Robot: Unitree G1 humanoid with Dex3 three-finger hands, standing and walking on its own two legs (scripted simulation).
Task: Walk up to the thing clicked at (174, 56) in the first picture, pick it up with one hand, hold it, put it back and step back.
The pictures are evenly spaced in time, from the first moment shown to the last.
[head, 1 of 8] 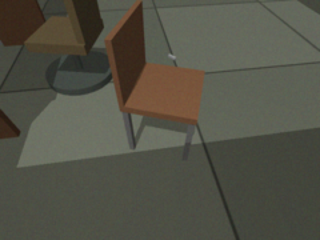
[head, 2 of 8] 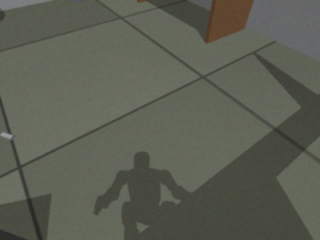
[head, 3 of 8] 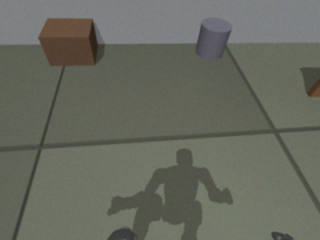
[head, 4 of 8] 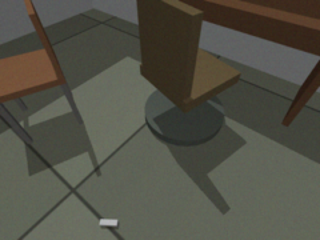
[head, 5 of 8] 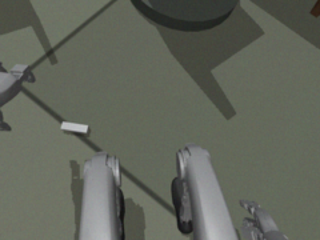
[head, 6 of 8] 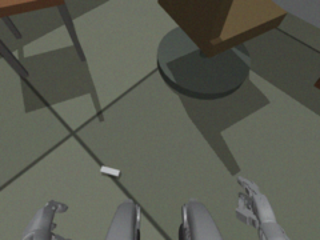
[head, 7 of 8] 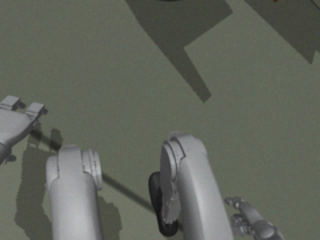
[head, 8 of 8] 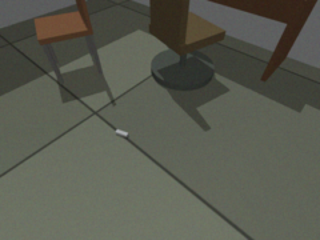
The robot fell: no
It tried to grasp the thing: yes
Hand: left
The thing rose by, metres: 0.00
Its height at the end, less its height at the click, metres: +0.00
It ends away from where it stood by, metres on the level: 0.02
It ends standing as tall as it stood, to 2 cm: yes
